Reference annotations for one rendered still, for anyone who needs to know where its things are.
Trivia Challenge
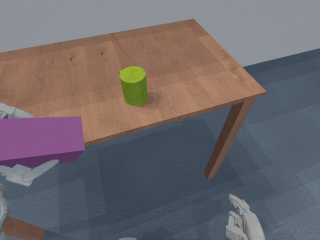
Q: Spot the table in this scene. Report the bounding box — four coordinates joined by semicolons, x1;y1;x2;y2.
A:
0;19;267;240

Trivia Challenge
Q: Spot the left robot forearm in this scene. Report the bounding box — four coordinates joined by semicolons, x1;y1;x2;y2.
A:
0;183;10;240

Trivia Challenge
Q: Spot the left robot hand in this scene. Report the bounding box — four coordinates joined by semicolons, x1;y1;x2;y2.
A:
0;101;59;187

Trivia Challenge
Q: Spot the sponge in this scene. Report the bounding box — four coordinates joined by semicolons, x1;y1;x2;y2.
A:
0;116;85;168

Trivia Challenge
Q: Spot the right robot hand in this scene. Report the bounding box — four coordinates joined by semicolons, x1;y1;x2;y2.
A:
225;194;266;240

